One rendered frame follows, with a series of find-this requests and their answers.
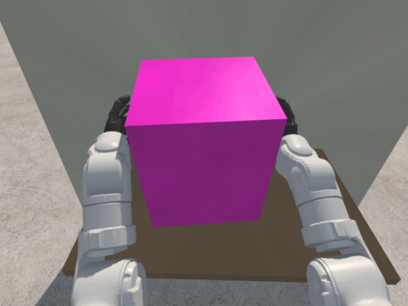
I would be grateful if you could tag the right robot upper arm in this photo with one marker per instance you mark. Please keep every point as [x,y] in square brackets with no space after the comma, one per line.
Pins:
[346,280]

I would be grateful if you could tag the table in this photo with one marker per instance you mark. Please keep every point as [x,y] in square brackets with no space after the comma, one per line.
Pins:
[269,249]

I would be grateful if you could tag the left robot forearm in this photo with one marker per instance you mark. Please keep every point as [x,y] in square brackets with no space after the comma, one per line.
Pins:
[106,197]

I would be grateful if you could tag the carton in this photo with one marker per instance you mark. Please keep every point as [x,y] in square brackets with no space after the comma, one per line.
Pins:
[204,134]

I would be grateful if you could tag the left robot upper arm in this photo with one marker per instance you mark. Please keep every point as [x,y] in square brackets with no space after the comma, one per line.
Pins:
[117,282]

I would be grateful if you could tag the robot left hand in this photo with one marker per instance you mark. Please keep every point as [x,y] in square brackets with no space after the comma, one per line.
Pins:
[116,121]

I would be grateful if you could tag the robot right hand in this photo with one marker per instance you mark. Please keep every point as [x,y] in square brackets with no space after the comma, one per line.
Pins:
[291,125]

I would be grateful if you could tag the right robot forearm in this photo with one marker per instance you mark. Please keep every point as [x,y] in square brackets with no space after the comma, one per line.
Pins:
[326,223]

